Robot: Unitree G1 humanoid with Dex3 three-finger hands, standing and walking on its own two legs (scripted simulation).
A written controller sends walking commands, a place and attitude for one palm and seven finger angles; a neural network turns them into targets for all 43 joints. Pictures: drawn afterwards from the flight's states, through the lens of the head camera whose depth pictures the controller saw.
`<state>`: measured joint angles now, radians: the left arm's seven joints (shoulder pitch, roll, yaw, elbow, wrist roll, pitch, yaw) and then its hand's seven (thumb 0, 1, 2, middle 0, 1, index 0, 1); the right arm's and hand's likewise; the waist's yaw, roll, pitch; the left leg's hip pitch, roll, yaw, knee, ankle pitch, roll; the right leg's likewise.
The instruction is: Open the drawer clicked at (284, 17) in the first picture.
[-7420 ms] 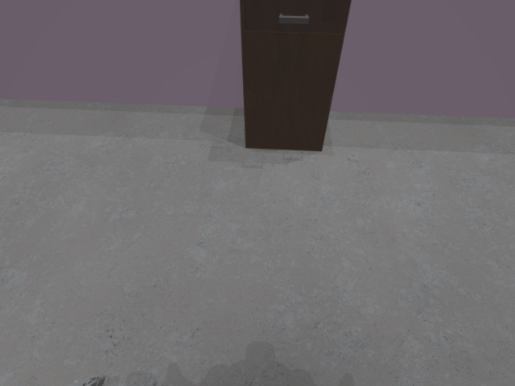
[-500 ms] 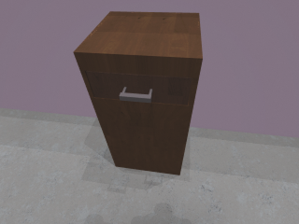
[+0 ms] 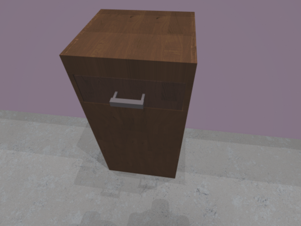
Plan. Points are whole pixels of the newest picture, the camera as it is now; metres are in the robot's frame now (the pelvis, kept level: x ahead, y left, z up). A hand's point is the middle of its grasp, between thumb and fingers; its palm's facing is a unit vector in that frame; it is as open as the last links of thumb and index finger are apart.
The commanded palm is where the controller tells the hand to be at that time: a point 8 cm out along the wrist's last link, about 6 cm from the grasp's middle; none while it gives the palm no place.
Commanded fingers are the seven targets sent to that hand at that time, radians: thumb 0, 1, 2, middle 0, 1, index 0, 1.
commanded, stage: come to a stop and stand still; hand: left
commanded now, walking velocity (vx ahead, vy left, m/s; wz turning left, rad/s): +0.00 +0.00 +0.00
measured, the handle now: (128, 99) +0.56 +0.12 -0.01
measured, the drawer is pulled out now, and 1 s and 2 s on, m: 0.00 0.00 0.00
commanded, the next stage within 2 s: look again from close up in 0.18 s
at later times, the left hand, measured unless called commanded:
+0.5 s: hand out of the picture +0.04 +0.17 -0.17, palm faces +0.03 -0.98 -0.21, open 7.3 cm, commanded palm none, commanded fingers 0.00 0.90 0.90 -0.20 -0.30 -0.20 -0.30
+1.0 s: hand out of the picture +0.03 +0.16 -0.17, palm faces +0.03 -0.98 -0.20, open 7.3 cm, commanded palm none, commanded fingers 0.00 0.90 0.90 -0.20 -0.30 -0.20 -0.30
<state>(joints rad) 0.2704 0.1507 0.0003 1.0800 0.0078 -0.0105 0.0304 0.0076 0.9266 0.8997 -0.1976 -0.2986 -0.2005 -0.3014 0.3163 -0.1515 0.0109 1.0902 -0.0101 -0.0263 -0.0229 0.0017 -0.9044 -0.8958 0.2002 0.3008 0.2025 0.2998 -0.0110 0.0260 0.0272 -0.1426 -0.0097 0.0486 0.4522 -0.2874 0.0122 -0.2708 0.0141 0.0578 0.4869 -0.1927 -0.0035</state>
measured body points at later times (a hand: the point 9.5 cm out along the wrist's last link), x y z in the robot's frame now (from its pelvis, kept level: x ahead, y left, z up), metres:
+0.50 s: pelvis +0.02 -0.01 +0.00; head +0.03 -0.02 +0.45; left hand +0.03 +0.22 -0.15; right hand +0.01 -0.23 -0.16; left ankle -0.03 +0.11 -0.74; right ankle +0.04 -0.12 -0.74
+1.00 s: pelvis +0.02 -0.01 +0.00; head +0.03 -0.02 +0.45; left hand +0.02 +0.21 -0.15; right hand +0.00 -0.23 -0.16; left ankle -0.03 +0.11 -0.74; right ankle +0.04 -0.12 -0.74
